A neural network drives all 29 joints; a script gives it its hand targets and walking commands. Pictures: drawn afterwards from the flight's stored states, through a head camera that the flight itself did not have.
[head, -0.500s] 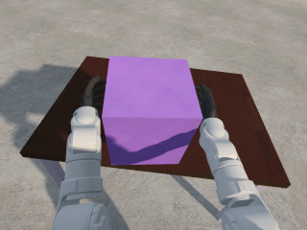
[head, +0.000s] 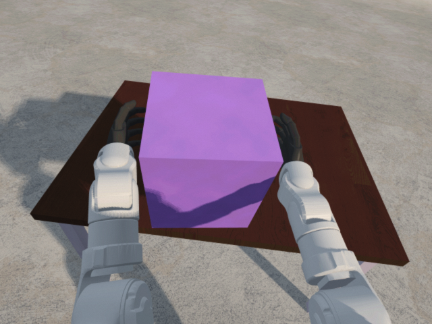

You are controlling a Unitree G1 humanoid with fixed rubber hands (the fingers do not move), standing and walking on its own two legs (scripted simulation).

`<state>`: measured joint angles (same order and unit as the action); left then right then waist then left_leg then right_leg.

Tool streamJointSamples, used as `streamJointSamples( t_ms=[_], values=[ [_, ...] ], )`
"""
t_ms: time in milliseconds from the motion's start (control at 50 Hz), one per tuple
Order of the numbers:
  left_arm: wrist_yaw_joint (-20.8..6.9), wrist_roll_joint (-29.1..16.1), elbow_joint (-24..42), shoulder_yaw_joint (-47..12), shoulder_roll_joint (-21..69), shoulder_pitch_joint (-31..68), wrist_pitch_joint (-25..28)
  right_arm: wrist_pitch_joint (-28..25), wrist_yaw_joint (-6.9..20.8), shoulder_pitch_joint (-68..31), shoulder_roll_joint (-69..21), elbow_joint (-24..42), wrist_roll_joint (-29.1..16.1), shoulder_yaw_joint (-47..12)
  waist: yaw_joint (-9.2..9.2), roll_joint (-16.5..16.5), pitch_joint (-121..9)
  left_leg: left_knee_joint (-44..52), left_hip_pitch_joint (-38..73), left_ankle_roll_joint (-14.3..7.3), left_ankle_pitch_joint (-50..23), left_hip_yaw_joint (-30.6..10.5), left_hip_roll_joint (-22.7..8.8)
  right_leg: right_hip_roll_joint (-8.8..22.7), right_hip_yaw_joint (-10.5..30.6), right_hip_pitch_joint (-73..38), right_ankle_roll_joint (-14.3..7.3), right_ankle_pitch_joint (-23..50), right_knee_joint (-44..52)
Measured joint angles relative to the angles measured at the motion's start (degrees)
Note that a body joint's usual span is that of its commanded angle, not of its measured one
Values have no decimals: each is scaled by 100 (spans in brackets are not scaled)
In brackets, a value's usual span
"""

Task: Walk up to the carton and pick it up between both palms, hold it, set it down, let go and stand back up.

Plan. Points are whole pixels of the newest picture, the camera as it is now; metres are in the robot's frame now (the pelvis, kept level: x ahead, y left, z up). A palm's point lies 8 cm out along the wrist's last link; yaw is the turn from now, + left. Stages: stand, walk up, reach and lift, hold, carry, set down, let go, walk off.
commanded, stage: reach and lift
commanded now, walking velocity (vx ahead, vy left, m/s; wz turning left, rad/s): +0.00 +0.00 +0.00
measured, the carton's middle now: (204, 157) +0.41 +0.01 +0.10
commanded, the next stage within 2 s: hold in 0.08 s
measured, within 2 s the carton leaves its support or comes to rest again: neither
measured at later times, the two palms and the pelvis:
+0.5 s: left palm (114, 144) +0.35 +0.16 +0.18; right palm (291, 155) +0.35 -0.14 +0.16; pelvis -0.01 +0.00 +0.00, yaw +0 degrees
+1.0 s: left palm (110, 145) +0.35 +0.16 +0.18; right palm (288, 153) +0.35 -0.14 +0.17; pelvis +0.00 +0.00 +0.00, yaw +1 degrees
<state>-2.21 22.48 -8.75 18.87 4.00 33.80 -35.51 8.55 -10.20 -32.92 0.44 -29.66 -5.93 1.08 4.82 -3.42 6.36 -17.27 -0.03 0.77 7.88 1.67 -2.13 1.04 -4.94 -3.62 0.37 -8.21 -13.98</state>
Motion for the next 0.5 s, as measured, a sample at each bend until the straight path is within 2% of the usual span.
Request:
streamJointSamples(
  t_ms=[340, 500],
  values=[
    [-22, 58, 519, -82, 34, -132, -434, 284, -16, 58, 66, 336, -225, -156, 21, 0, 22, -51, 66, -14, -2, -18, 19, 12, 2, -84, 11, 18, -21],
    [-71, 134, 312, 83, 46, 87, -482, 422, 34, -132, -10, 204, -68, 11, -7, 25, -5, 54, 81, -7, -86, -12, 18, 8, 12, -32, -11, 31, -49]
  ],
)
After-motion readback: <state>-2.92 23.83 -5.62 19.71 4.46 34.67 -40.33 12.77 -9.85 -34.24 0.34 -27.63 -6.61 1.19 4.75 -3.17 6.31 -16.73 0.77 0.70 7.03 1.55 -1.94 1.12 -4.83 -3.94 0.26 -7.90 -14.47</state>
